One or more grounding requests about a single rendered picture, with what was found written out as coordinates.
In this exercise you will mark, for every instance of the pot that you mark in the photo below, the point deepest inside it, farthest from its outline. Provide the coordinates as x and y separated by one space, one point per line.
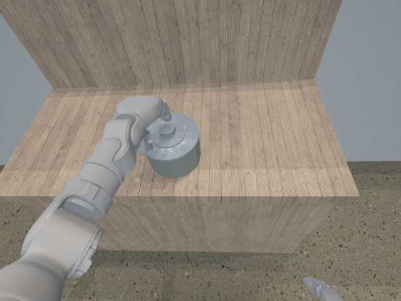
178 168

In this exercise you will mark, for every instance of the left robot hand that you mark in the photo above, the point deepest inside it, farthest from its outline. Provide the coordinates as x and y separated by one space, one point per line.
150 108

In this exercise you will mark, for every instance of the lid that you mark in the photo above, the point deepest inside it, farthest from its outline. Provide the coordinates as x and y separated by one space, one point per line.
183 142

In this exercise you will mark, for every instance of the right robot hand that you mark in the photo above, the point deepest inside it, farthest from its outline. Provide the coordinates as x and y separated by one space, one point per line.
321 289

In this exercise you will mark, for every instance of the knob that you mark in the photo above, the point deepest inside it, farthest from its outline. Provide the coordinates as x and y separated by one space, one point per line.
166 129

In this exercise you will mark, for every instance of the robot left upper arm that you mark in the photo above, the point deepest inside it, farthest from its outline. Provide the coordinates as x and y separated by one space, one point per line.
64 247

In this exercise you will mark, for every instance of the table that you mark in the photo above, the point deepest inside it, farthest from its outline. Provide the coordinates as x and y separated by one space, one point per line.
271 168

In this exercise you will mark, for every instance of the robot left forearm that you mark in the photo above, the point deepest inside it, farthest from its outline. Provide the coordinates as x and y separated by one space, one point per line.
90 192

